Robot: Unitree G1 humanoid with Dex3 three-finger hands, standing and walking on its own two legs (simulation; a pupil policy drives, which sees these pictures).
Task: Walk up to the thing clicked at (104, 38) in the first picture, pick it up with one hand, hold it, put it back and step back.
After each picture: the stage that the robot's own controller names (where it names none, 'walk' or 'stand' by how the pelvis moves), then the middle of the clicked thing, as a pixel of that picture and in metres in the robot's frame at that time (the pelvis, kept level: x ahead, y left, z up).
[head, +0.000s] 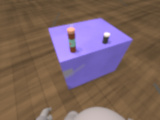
stand; (105, 38) +0.87 -0.15 -0.02
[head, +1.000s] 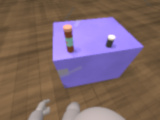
sink last; (110, 41) +0.75 -0.15 +0.00
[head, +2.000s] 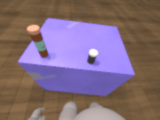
sink last; (92, 57) +0.49 +0.01 +0.01
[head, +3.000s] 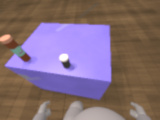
walk; (65, 61) +0.42 +0.24 -0.01
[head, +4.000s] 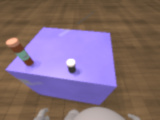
stand; (71, 66) +0.42 +0.17 -0.02
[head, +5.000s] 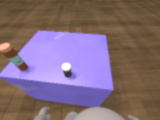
stand; (67, 70) +0.38 +0.19 -0.02
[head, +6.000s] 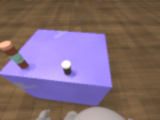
stand; (67, 68) +0.40 +0.20 -0.03
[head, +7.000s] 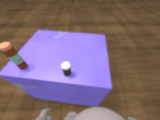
stand; (66, 69) +0.39 +0.20 -0.03
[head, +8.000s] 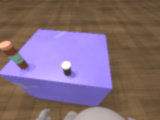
stand; (67, 69) +0.39 +0.20 -0.03
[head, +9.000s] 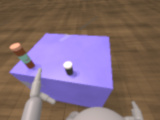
rise first; (68, 68) +0.41 +0.22 -0.02
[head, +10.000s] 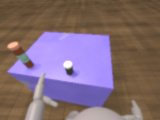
go down; (68, 68) +0.40 +0.21 -0.02
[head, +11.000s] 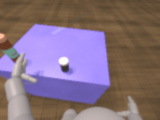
go down; (64, 65) +0.42 +0.20 -0.01
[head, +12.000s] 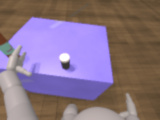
go down; (65, 62) +0.42 +0.19 +0.02
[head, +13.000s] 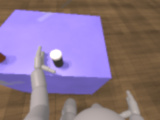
close in; (57, 59) +0.41 +0.21 +0.05
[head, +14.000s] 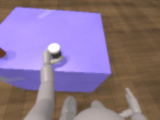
close; (56, 53) +0.44 +0.22 +0.06
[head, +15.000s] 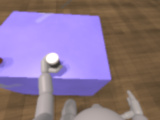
lift; (54, 62) +0.38 +0.22 +0.06
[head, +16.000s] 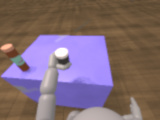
lift; (63, 59) +0.33 +0.17 +0.20
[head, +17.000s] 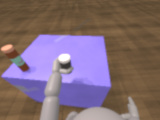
hold; (66, 64) +0.33 +0.17 +0.15
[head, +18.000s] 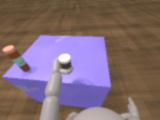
hold; (66, 64) +0.33 +0.16 +0.15
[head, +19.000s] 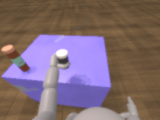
crouch; (63, 59) +0.36 +0.19 +0.15
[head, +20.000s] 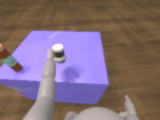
lower; (59, 54) +0.42 +0.21 +0.13
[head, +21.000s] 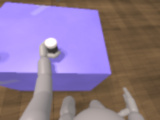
lower; (52, 48) +0.47 +0.23 +0.06
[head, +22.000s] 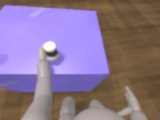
lower; (51, 51) +0.45 +0.22 +0.06
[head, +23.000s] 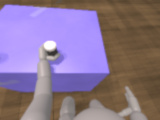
lower; (52, 51) +0.46 +0.22 +0.07
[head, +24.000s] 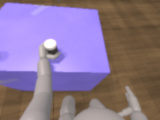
lower; (52, 49) +0.46 +0.22 +0.07
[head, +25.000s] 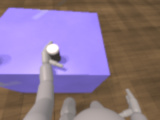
withdraw; (54, 54) +0.44 +0.21 +0.06
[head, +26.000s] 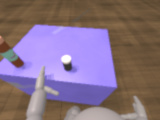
sink last; (67, 63) +0.41 +0.20 +0.03
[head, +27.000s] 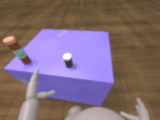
stand; (68, 61) +0.45 +0.22 +0.02
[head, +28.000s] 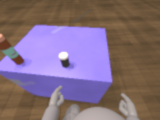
stand; (64, 60) +0.44 +0.22 +0.03
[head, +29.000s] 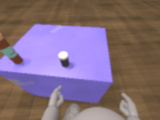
stand; (64, 59) +0.44 +0.22 +0.04
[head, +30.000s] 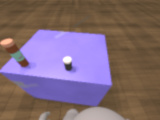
stand; (68, 64) +0.44 +0.20 -0.01
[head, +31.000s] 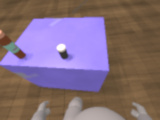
walk; (63, 52) +0.50 +0.25 +0.01
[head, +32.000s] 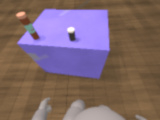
walk; (71, 34) +0.73 +0.22 +0.00
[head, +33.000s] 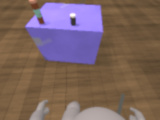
stand; (73, 19) +1.02 +0.26 +0.00
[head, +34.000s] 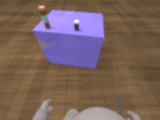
stand; (76, 25) +1.05 +0.22 -0.01
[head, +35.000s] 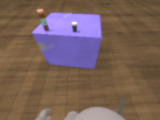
stand; (74, 27) +1.07 +0.24 -0.03
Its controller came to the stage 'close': yes
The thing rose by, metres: 0.19
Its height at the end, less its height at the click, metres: +0.00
